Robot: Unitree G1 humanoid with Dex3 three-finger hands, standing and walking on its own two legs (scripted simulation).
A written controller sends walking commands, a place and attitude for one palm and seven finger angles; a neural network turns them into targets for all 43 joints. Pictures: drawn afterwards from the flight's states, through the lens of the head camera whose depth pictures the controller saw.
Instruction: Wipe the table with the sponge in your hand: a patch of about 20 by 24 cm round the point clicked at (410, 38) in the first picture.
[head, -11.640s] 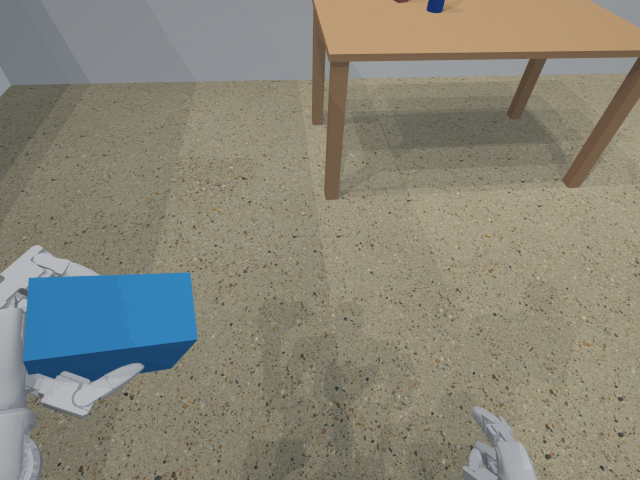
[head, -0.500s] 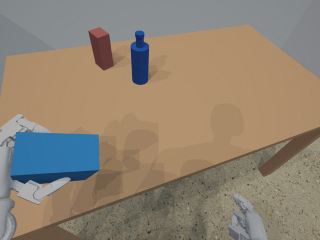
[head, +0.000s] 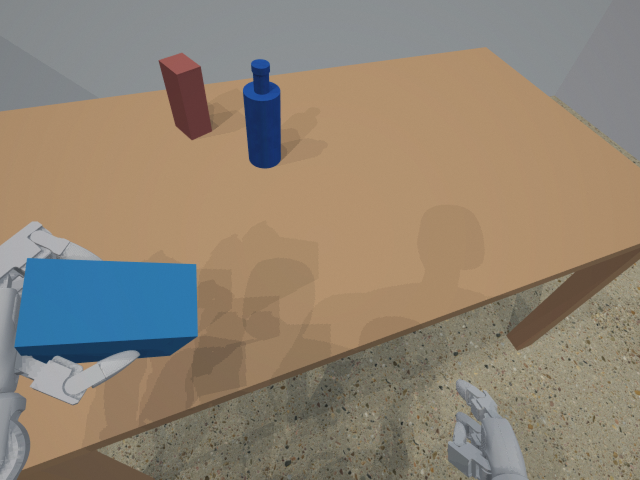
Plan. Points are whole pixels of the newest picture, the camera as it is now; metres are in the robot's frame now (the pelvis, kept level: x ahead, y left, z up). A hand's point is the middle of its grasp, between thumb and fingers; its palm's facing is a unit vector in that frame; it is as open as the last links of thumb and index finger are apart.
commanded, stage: shuffle to correct the standing spot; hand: left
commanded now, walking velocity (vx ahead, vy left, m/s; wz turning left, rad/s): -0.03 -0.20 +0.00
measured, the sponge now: (137, 315) +0.24 +0.20 +0.13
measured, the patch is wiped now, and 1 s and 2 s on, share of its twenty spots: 0.00 0.00 0.00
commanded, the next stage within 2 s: none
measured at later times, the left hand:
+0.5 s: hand (139, 317) +0.23 +0.19 +0.15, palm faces +0.27 -0.87 -0.40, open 10.6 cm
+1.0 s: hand (114, 334) +0.21 +0.20 +0.15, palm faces +0.30 -0.87 -0.41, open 10.6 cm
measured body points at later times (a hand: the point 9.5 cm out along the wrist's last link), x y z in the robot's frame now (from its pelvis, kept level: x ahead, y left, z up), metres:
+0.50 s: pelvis +0.00 -0.04 -0.01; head +0.04 -0.03 +0.44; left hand +0.21 +0.24 +0.17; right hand +0.17 -0.29 -0.08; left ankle +0.04 +0.11 -0.74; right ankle -0.01 -0.12 -0.74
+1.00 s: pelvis -0.01 -0.04 -0.01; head +0.02 -0.02 +0.44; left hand +0.19 +0.25 +0.17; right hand +0.16 -0.26 -0.08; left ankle +0.04 +0.11 -0.74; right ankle -0.01 -0.12 -0.74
